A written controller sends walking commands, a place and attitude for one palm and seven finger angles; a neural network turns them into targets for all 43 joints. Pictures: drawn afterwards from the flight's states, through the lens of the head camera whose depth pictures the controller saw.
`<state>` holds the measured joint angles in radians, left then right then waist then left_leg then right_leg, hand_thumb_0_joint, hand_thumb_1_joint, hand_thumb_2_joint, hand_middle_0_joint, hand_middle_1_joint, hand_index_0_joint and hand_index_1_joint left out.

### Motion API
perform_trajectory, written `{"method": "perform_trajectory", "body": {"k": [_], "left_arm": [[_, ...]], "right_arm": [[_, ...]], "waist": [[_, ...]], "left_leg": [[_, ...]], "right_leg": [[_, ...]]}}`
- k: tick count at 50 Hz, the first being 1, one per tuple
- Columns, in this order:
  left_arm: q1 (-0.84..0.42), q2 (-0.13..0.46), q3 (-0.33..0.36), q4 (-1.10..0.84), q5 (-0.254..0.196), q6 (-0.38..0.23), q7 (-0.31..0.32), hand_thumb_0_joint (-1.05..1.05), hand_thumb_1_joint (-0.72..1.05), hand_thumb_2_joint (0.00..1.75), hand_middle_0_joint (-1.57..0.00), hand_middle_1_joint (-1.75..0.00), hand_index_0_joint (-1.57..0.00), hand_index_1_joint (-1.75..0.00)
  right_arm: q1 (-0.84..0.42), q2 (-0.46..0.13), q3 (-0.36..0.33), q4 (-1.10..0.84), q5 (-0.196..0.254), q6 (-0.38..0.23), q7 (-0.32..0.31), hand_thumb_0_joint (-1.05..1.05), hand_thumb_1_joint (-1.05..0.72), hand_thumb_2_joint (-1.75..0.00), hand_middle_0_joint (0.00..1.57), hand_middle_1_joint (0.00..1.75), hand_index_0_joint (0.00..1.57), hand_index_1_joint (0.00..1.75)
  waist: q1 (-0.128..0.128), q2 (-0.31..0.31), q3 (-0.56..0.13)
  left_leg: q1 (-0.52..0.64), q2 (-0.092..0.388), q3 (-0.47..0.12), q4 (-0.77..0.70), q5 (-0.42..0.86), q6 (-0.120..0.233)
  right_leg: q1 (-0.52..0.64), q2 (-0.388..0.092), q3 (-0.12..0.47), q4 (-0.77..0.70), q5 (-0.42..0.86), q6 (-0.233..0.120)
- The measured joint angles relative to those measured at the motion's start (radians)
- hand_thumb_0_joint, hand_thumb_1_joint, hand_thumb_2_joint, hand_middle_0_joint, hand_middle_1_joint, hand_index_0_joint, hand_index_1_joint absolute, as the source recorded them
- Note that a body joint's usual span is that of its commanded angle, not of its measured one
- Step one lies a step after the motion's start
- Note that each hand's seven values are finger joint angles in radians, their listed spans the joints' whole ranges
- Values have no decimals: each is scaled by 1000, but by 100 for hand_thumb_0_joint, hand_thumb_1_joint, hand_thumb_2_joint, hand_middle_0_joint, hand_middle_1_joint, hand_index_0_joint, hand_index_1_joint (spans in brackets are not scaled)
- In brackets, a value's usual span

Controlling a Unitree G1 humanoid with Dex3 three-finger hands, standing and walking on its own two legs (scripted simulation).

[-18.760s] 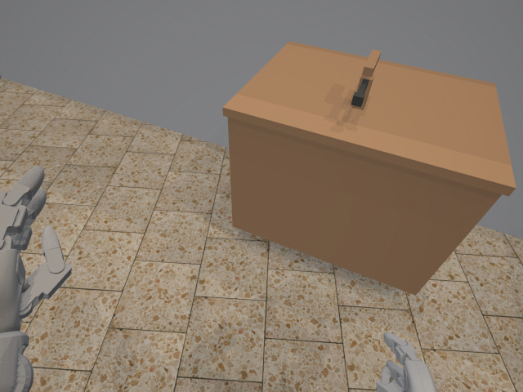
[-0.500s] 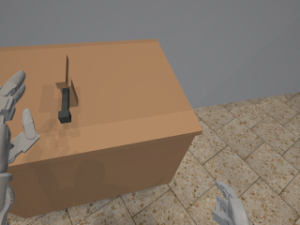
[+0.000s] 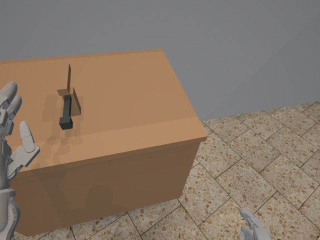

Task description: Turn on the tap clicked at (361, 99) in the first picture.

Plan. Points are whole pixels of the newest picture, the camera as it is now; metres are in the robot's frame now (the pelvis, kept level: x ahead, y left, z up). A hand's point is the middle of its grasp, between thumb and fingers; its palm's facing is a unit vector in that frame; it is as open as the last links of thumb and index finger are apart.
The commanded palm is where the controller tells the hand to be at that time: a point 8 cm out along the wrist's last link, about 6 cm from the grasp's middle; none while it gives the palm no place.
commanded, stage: come to a stop and stand still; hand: left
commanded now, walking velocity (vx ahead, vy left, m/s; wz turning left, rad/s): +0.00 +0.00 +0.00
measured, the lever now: (66, 123) +0.39 +0.32 +0.04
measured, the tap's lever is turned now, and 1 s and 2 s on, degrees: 0 0 0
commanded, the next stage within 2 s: look again from close up in 0.68 s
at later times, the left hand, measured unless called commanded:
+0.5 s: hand (43, 135) +0.25 +0.27 +0.17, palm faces +0.39 -0.85 -0.36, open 7.4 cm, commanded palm +0.19 +0.30 +0.18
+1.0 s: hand (32, 139) +0.24 +0.29 +0.16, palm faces +0.41 -0.85 -0.34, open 7.4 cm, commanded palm +0.18 +0.31 +0.18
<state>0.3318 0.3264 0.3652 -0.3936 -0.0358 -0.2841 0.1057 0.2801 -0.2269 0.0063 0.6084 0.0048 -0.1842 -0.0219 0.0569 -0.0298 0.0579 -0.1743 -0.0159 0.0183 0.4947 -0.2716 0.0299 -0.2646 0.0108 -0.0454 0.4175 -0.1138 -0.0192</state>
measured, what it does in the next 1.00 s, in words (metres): stands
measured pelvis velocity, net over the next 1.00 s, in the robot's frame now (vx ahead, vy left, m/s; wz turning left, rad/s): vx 0.03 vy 0.03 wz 0.02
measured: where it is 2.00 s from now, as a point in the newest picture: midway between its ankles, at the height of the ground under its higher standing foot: outside the picture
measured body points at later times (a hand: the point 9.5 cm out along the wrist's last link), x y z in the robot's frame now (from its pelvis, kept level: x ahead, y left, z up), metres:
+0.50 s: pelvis +0.03 +0.02 +0.00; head +0.06 +0.04 +0.45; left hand +0.22 +0.31 +0.18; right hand +0.21 -0.20 -0.07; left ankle +0.00 +0.10 -0.74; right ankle +0.08 -0.10 -0.74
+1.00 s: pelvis +0.03 +0.03 +0.00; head +0.05 +0.06 +0.45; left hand +0.21 +0.33 +0.18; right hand +0.21 -0.18 -0.07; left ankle +0.00 +0.10 -0.74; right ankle +0.08 -0.10 -0.74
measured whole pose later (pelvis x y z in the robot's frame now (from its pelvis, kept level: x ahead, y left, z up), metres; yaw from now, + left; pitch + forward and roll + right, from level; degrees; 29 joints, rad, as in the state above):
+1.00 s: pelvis +0.03 +0.03 +0.00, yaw +1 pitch -2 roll -1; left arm 0.40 0.35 0.35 -0.45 -0.04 -0.23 0.10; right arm 0.20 -0.17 0.02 0.58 0.00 -0.11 -0.01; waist 0.03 -0.04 0.08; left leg -0.13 -0.05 0.01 0.46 -0.29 0.06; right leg -0.22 -0.02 -0.04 0.39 -0.13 0.02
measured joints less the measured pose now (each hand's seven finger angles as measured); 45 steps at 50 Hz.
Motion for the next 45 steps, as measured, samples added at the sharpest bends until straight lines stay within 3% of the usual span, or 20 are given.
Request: {"method": "perform_trajectory", "body": {"k": [5, 10, 19, 33, 45], "left_arm": [[15, -5, -41, 10, 11, -9, -7, 2, 89, 90, -21, -30, -20, -30], [43, 28, -31, 36, 13, 15, -18, 2, 89, 90, -21, -30, -20, -30], [57, 34, -5, -65, 8, 16, -13, 2, 89, 90, -21, -30, -21, -31], [68, 25, -17, -60, 1, 57, -11, 2, 89, 90, -21, -30, -20, -30], [68, 38, 1, -80, -1, 42, -4, 2, 89, 90, -21, -30, -20, -30]], "right_arm": [[-21, -1, -3, -8, -1, -3, 4, 2, -91, -90, 20, 30, 20, 30], [-37, 21, 4, -28, -1, 4, 6, 1, -91, -90, 20, 30, 20, 30], [-47, 38, 12, -14, -8, 3, 20, 1, -90, -90, 20, 30, 20, 30], [-100, 47, 9, -37, -4, 45, 14, 1, -90, -90, 20, 30, 20, 30], [-89, 50, 7, -38, -2, 65, 11, 1, -90, -90, 20, 30, 20, 30]], "waist": [[-21, 11, -28], [-39, -5, -15], [-23, -8, 25], [-27, -19, 30], [-19, -13, 22]], "left_leg": [[-3, 6, 1, -18, 4, -1], [7, -1, 6, -39, 8, 1], [28, -9, -4, -42, -11, 8], [40, -24, -4, -37, -26, 26], [41, -35, -5, -37, -23, 34]], "right_leg": [[3, 11, 8, -31, 1, 1], [5, 6, 17, -42, 24, 2], [25, -2, 9, -32, -8, 10], [38, -17, 11, -27, -23, 30], [42, -28, 11, -29, -20, 40]]}}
